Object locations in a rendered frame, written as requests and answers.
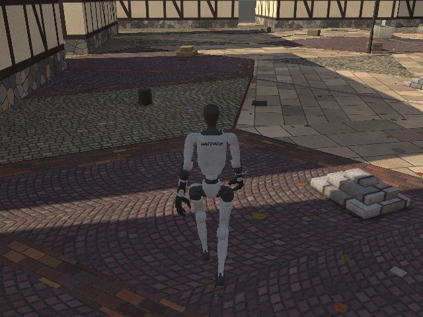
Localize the left robot forearm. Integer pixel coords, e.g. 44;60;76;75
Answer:
176;161;190;197

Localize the right robot forearm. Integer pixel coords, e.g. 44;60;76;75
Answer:
234;159;243;182

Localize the left robot foot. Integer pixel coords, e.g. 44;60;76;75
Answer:
201;245;210;261

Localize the right robot upper arm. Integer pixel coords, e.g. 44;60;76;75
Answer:
225;133;241;168

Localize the robot head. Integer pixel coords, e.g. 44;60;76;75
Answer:
200;104;223;135

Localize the right robot hand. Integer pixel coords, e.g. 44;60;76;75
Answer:
228;177;244;191

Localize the left robot upper arm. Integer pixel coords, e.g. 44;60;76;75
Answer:
183;133;198;170

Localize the left robot hand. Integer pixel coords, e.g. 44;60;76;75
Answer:
175;196;191;217

